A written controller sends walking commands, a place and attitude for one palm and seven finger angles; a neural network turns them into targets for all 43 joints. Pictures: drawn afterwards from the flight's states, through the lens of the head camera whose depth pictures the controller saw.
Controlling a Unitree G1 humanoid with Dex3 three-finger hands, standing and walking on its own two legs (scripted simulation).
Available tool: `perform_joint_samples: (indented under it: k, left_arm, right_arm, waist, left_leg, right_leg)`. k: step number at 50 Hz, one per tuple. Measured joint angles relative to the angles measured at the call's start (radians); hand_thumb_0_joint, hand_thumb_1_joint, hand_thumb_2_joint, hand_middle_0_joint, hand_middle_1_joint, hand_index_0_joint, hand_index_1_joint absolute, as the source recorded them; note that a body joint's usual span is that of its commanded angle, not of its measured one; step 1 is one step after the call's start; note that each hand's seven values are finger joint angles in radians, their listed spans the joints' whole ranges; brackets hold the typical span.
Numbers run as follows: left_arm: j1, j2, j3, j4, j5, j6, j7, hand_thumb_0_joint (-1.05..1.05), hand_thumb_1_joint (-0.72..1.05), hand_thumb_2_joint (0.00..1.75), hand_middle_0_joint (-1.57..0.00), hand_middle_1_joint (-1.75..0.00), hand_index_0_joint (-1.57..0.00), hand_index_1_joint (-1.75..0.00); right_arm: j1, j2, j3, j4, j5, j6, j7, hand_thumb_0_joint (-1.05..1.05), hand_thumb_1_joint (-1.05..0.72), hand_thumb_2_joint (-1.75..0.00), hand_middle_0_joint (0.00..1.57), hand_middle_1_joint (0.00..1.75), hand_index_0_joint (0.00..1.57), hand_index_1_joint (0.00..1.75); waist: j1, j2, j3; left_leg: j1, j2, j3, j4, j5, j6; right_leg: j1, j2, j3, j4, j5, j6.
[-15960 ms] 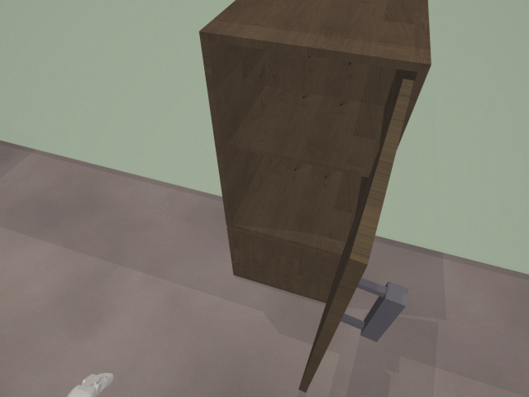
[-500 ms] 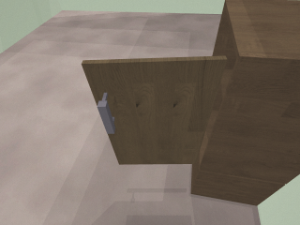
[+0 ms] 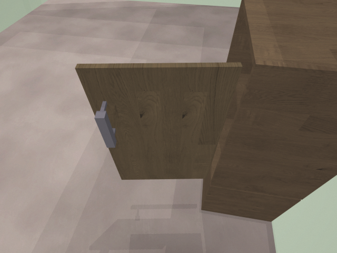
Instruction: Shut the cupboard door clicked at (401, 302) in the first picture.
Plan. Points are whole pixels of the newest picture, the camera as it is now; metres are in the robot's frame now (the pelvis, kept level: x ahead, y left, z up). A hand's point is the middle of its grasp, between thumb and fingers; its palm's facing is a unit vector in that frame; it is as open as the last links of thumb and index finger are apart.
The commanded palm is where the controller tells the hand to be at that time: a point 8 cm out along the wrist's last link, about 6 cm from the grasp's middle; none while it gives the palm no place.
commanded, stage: look again from close up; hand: left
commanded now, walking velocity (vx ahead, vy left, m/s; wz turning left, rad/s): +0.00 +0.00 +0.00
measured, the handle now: (108, 124) +0.44 +0.20 +0.03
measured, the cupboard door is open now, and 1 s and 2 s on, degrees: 100 100 100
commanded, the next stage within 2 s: raise the hand and make a fist in 0.38 s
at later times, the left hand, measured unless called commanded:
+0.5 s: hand out of the picture +0.01 +0.12 -0.17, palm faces +0.01 -0.98 -0.19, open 7.4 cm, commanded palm +0.11 +0.17 -0.07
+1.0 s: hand out of the picture +0.12 +0.13 -0.05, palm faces +0.19 -0.98 -0.08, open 5.7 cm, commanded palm +0.13 +0.17 -0.04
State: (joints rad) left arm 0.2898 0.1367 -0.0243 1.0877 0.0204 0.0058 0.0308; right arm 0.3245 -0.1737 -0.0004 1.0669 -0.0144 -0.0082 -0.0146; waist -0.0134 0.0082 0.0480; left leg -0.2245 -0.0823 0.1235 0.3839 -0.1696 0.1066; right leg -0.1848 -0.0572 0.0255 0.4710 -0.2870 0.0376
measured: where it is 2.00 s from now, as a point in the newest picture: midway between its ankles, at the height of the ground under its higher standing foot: outside the picture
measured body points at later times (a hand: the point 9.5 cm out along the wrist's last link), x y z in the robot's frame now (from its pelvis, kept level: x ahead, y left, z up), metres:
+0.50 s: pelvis +0.03 -0.04 +0.00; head +0.05 -0.05 +0.45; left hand +0.01 +0.17 -0.16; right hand +0.03 -0.26 -0.16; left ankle +0.03 +0.05 -0.74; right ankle -0.02 -0.15 -0.74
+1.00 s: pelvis -0.02 -0.09 -0.09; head +0.02 -0.08 +0.36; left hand +0.11 +0.18 -0.05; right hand +0.24 -0.32 -0.12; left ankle +0.03 +0.05 -0.74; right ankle -0.02 -0.15 -0.74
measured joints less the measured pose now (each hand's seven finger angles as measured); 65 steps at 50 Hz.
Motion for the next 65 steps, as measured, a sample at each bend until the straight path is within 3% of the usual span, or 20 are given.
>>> perform_joint_samples:
  k: [9,25,27,30,32,34,37,39,41,44,47,49,53,56,59,62,65]
  left_arm:
    - [-0.001,-0.015,-0.001,0.029,-0.003,-0.011,0.003,0.01,0.91,0.90,-0.20,-0.30,-0.19,-0.30]
    - [-0.005,-0.013,0.000,0.039,0.000,-0.028,0.016,0.01,0.92,0.90,-0.20,-0.30,-0.19,-0.30]
    - [0.114,0.015,0.051,-0.324,-0.049,0.078,0.031,0.03,0.95,0.90,-0.20,-0.30,-0.20,-0.30]
    - [0.205,0.071,0.039,-0.720,-0.121,-0.008,0.090,0.05,0.96,0.90,-0.21,-0.31,-0.21,-0.31]
    - [0.167,0.067,0.045,-0.851,-0.139,-0.060,0.097,0.04,0.96,0.90,-0.22,-0.32,-0.22,-0.33]
    - [0.097,0.050,0.071,-0.897,-0.150,-0.158,0.063,0.04,0.95,0.90,-0.24,-0.34,-0.24,-0.35]
    - [0.038,0.024,0.119,-0.913,-0.205,-0.348,-0.065,0.02,0.94,0.90,-0.27,-0.38,-0.27,-0.39]
    - [0.048,0.010,0.143,-0.909,-0.248,-0.466,-0.195,0.02,0.93,0.90,-0.30,-0.42,-0.30,-0.42]
    - [0.087,0.004,0.162,-0.889,-0.272,-0.545,-0.310,0.01,0.92,0.90,-0.34,-0.45,-0.34,-0.46]
    - [0.173,0.022,0.183,-0.877,-0.265,-0.550,-0.377,0.01,0.91,0.90,-0.39,-0.51,-0.39,-0.52]
    - [0.250,0.047,0.203,-0.914,-0.267,-0.539,-0.347,0.01,0.90,0.90,-0.45,-0.57,-0.45,-0.57]
    - [0.274,0.058,0.219,-0.976,-0.286,-0.565,-0.319,0.02,0.90,0.90,-0.49,-0.61,-0.48,-0.61]
    - [0.202,0.066,0.210,-1.091,-0.343,-0.630,-0.342,0.02,0.90,0.90,-0.56,-0.69,-0.55,-0.69]
    - [0.092,0.077,0.175,-1.104,-0.348,-0.567,-0.404,0.02,0.90,0.90,-0.61,-0.75,-0.61,-0.75]
    - [0.028,0.091,0.148,-1.078,-0.330,-0.388,-0.428,0.01,0.90,0.90,-0.66,-0.81,-0.66,-0.81]
    - [0.059,0.087,0.152,-1.091,-0.317,-0.241,-0.369,0.02,0.90,0.90,-0.72,-0.86,-0.72,-0.87]
    - [0.131,0.072,0.179,-1.143,-0.314,-0.237,-0.262,0.02,0.90,0.90,-0.77,-0.92,-0.77,-0.93]
  right_arm:
    - [-0.031,0.026,0.004,0.026,0.002,-0.009,-0.004,0.00,-0.91,-0.89,0.20,0.30,0.20,0.30]
    - [-0.061,0.015,0.008,0.051,0.006,-0.012,-0.012,0.01,-0.92,-0.89,0.20,0.30,0.20,0.30]
    - [-0.020,0.011,0.021,-0.036,0.021,-0.079,-0.041,0.01,-0.92,-0.89,0.20,0.30,0.20,0.30]
    - [0.032,-0.024,0.017,-0.117,0.042,-0.229,-0.056,0.01,-0.92,-0.89,0.20,0.30,0.20,0.30]
    - [0.021,-0.064,-0.001,-0.171,0.042,-0.268,-0.044,0.01,-0.92,-0.89,0.20,0.30,0.20,0.30]
    - [-0.022,-0.094,-0.019,-0.225,0.034,-0.285,-0.030,0.01,-0.91,-0.89,0.20,0.30,0.20,0.30]
    - [-0.099,-0.096,-0.044,-0.304,0.021,-0.288,-0.006,0.01,-0.91,-0.89,0.20,0.30,0.20,0.30]
    - [-0.138,-0.083,-0.056,-0.355,0.023,-0.280,0.011,0.01,-0.91,-0.89,0.20,0.30,0.20,0.30]
    - [-0.163,-0.079,-0.063,-0.411,0.027,-0.269,0.021,0.01,-0.91,-0.89,0.20,0.30,0.20,0.30]
    - [-0.180,-0.094,-0.076,-0.492,0.029,-0.247,0.016,0.01,-0.90,-0.89,0.20,0.30,0.20,0.30]
    - [-0.190,-0.111,-0.085,-0.538,0.027,-0.242,0.002,0.01,-0.90,-0.90,0.20,0.30,0.20,0.30]
    - [-0.193,-0.111,-0.079,-0.543,0.026,-0.248,-0.010,0.01,-0.90,-0.90,0.20,0.30,0.20,0.30]
    - [-0.191,-0.093,-0.039,-0.519,0.034,-0.261,-0.036,0.01,-0.90,-0.90,0.20,0.30,0.20,0.30]
    - [-0.174,-0.062,0.000,-0.503,0.050,-0.247,-0.050,0.01,-0.90,-0.90,0.20,0.30,0.20,0.30]
    - [-0.131,-0.027,0.022,-0.508,0.067,-0.210,-0.057,0.01,-0.90,-0.89,0.20,0.30,0.20,0.30]
    - [-0.071,-0.005,0.023,-0.521,0.069,-0.180,-0.060,0.01,-0.90,-0.89,0.20,0.30,0.21,0.30]
    - [-0.016,-0.004,0.011,-0.523,0.060,-0.177,-0.060,0.01,-0.90,-0.89,0.20,0.30,0.21,0.30]
  waist:
    - [0.005,0.006,0.007]
    - [0.010,0.001,0.004]
    - [0.007,-0.015,0.006]
    - [0.010,-0.012,-0.048]
    - [-0.012,0.024,-0.081]
    - [-0.034,0.050,-0.112]
    - [-0.033,0.024,-0.166]
    - [-0.016,-0.025,-0.185]
    - [0.001,-0.067,-0.192]
    - [0.020,-0.082,-0.191]
    - [0.041,-0.052,-0.189]
    - [0.057,-0.031,-0.192]
    - [0.075,0.013,-0.184]
    - [0.066,0.032,-0.178]
    - [0.040,0.040,-0.169]
    - [0.011,0.040,-0.165]
    - [0.001,0.035,-0.166]
  left_leg:
    - [0.008,0.018,-0.014,0.003,-0.010,-0.023]
    - [0.024,0.053,-0.040,0.032,-0.047,-0.065]
    - [0.002,0.056,-0.042,0.064,-0.063,-0.070]
    - [-0.023,0.046,-0.052,0.091,-0.076,-0.080]
    - [-0.070,0.046,-0.075,0.148,-0.094,-0.080]
    - [-0.147,0.051,-0.089,0.221,-0.117,-0.083]
    - [-0.291,0.061,-0.083,0.336,-0.142,-0.097]
    - [-0.370,0.065,-0.084,0.414,-0.176,-0.113]
    - [-0.435,0.066,-0.099,0.487,-0.194,-0.123]
    - [-0.523,0.075,-0.122,0.597,-0.251,-0.136]
    - [-0.600,0.080,-0.153,0.691,-0.282,-0.140]
    - [-0.644,0.083,-0.170,0.742,-0.297,-0.139]
    - [-0.709,0.087,-0.199,0.815,-0.311,-0.133]
    - [-0.728,0.089,-0.195,0.826,-0.305,-0.128]
    - [-0.704,0.090,-0.173,0.790,-0.286,-0.121]
    - [-0.648,0.089,-0.140,0.725,-0.266,-0.103]
    - [-0.604,0.091,-0.116,0.676,-0.253,-0.088]
  right_leg:
    - [0.017,0.018,-0.013,-0.012,-0.005,-0.014]
    - [0.060,0.054,-0.036,-0.032,-0.028,-0.050]
    - [0.029,0.056,-0.040,0.015,-0.045,-0.055]
    - [-0.003,0.045,-0.052,0.074,-0.084,-0.062]
    - [-0.026,0.044,-0.077,0.101,-0.104,-0.066]
    - [-0.093,0.047,-0.093,0.163,-0.123,-0.071]
    - [-0.256,0.053,-0.081,0.309,-0.170,-0.082]
    - [-0.350,0.062,-0.062,0.403,-0.201,-0.093]
    - [-0.422,0.073,-0.055,0.484,-0.229,-0.104]
    - [-0.496,0.083,-0.076,0.576,-0.269,-0.118]
    - [-0.550,0.090,-0.108,0.641,-0.295,-0.122]
    - [-0.582,0.094,-0.127,0.675,-0.306,-0.122]
    - [-0.626,0.101,-0.156,0.719,-0.313,-0.121]
    - [-0.645,0.102,-0.152,0.727,-0.304,-0.108]
    - [-0.631,0.100,-0.130,0.696,-0.280,-0.098]
    - [-0.589,0.096,-0.095,0.640,-0.252,-0.083]
    - [-0.552,0.097,-0.071,0.589,-0.228,-0.073]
